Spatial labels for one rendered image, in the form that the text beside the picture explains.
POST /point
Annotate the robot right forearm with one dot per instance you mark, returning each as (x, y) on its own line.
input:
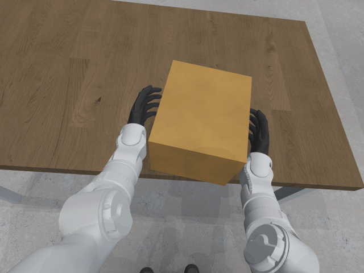
(259, 203)

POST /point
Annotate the robot left forearm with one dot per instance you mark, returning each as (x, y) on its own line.
(122, 170)

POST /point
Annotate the robot right upper arm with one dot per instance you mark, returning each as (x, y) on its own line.
(272, 249)

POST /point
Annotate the carton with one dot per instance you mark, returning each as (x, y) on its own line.
(201, 128)

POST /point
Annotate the right robot hand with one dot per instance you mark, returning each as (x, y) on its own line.
(260, 138)

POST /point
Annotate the left robot hand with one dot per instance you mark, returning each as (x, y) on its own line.
(139, 109)

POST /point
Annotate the robot left upper arm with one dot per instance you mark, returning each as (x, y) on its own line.
(91, 224)

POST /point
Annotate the table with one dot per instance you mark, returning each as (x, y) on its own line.
(71, 70)

